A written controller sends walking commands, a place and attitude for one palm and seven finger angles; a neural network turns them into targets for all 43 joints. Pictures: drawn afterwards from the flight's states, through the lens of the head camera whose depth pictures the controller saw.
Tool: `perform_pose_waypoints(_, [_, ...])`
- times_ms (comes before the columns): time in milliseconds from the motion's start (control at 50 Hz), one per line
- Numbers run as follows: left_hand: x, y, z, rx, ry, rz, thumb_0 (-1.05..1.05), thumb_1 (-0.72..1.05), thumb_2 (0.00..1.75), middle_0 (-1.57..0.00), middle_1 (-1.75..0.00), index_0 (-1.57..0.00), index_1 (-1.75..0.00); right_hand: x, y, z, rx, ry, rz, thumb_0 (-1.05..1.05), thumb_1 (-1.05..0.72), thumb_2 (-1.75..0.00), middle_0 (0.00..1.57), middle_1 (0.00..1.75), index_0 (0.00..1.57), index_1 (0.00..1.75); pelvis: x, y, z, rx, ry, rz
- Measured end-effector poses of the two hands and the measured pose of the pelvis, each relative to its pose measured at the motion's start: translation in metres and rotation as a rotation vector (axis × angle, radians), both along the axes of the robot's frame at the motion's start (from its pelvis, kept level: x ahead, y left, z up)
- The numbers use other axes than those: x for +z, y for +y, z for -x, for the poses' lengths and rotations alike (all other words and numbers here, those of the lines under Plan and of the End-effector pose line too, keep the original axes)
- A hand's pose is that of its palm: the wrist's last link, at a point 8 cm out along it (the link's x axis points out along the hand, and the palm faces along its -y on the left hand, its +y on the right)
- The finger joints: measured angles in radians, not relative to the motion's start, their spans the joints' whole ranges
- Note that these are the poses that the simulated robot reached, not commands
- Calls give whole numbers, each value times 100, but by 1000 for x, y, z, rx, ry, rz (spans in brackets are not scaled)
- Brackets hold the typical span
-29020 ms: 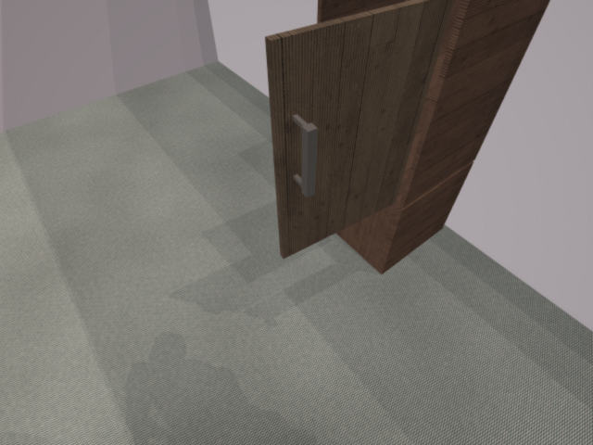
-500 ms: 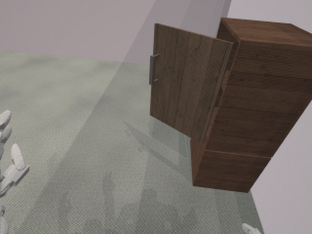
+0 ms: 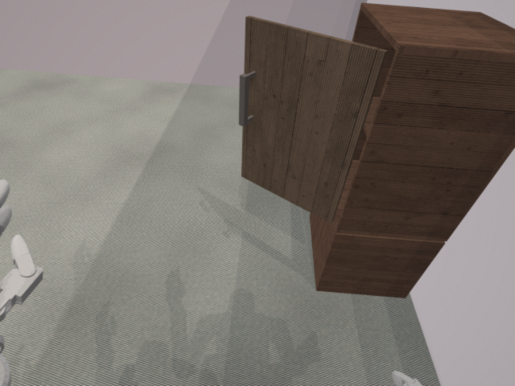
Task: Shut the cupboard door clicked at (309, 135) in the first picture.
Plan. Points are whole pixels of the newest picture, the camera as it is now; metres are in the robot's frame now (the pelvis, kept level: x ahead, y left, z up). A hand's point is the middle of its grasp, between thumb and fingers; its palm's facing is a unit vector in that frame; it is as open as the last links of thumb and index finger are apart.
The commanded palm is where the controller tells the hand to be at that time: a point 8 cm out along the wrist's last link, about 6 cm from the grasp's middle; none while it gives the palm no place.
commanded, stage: stop stepping back and stand still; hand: left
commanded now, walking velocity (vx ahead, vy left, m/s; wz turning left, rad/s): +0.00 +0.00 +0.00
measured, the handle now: (247, 99) +0.96 +0.10 +0.03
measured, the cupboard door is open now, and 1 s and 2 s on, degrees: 57 57 57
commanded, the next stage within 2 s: let the arm hang, fingers relaxed in 0.28 s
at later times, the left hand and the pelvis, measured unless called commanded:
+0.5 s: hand (72, 349) +0.17 +0.28 +0.01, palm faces +0.21 -0.88 -0.43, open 7.4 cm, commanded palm none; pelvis -0.03 +0.02 +0.00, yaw +0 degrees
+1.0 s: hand out of the picture -0.09 +0.24 -0.15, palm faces +0.04 -0.96 -0.29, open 7.3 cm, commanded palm none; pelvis -0.04 +0.02 +0.01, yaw +1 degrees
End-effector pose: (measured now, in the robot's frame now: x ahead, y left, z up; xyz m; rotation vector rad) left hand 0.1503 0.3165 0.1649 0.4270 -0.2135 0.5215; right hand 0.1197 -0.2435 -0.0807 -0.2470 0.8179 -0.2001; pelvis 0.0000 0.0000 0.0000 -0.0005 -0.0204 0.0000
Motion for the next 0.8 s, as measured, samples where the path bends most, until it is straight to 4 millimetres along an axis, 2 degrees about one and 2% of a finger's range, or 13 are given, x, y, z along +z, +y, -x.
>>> perform_pose_waypoints(60, [5, -6, -15, -61, -9, -12, 1, 89, 90, -21, -30, -21, -30, 11, 4, -8, -1, -49, 9, 1, -90, -90, 20, 30, 20, 30, 2, 4, 3, -3, 9, 4])
perform_pose_waypoints(140, [25, -20, -23, -175, -35, -107, 2, 89, 90, -21, -30, -21, -30, 23, 12, -18, 3, -104, -8, 1, -90, -90, 20, 30, 20, 30, 4, 4, 7, -11, 42, 8])
perform_pose_waypoints(240, [36, -17, -14, -209, 29, -200, 1, 89, 90, -21, -30, -21, -30, 24, 20, -21, -11, -112, -45, 1, -90, -90, 20, 30, 20, 30, 7, 6, 8, -21, 67, 17])
perform_pose_waypoints(380, [18, 5, 10, -77, 107, -119, 1, 89, 90, -21, -30, -21, -30, 13, 24, -12, -3, -70, -55, 1, -90, -90, 20, 30, 20, 30, 8, 10, 10, -18, 53, 18])
perform_pose_waypoints(420, [-11, 8, 9, -73, 176, -57, 1, 89, 90, -21, -30, -21, -30, 5, 24, -10, 48, -66, -74, 1, -90, -90, 20, 30, 20, 30, 5, 13, 15, -6, 47, 21])
perform_pose_waypoints(460, [-64, 8, 5, -68, 375, 52, 0, 89, 90, -20, -30, -20, -30, -7, 21, -7, 92, -29, -78, 1, -90, -90, 20, 30, 20, 30, 2, 17, 23, 3, 39, 23])
perform_pose_waypoints(500, [-126, -1, 13, -75, 614, 166, 0, 90, 90, -20, -30, -20, -30, -17, 16, 0, 96, 9, -76, 0, -90, -90, 20, 30, 20, 30, 0, 20, 29, 7, 32, 24])
perform_pose_waypoints(560, [-207, -29, 45, -113, 936, 314, 1, 90, 90, -20, -30, -19, -30, -25, 10, 20, 68, 74, -65, 0, -90, -90, 20, 30, 20, 30, -2, 20, 35, 10, 19, 21])
perform_pose_waypoints(620, [-268, -64, 90, -148, 1174, 460, 1, 91, 90, -20, -30, -19, -30, -28, 6, 51, 37, 180, -39, 0, -90, -90, 20, 30, 20, 30, -3, 19, 37, 16, 6, 20])
perform_pose_waypoints(660, [-296, -82, 119, -139, 1284, 555, 1, 92, 90, -20, -30, -20, -30, -29, 5, 77, 12, 271, -21, 0, -91, -90, 20, 30, 20, 30, -3, 17, 38, 22, 2, 22])
perform_pose_waypoints(700, [-308, -78, 139, -79, 1337, 599, -1, 98, 90, -21, -30, -20, -30, -29, 6, 103, -5, 372, -7, 0, -91, -90, 20, 30, 20, 30, -2, 15, 38, 29, 4, 25])
perform_pose_waypoints(740, [-314, -73, 159, -52, 1403, 619, -1, 99, 90, -21, -30, -21, -30, -29, 8, 128, -22, 463, -2, 0, -91, -90, 20, 30, 20, 30, 1, 15, 39, 34, 11, 29])
perform_pose_waypoints(800, [-313, -64, 190, 0, 1491, 632, -1, 98, 90, -21, -30, -20, -30, -32, 11, 155, -48, 561, -13, 0, -91, -90, 20, 30, 20, 30, 5, 17, 40, 36, 21, 31])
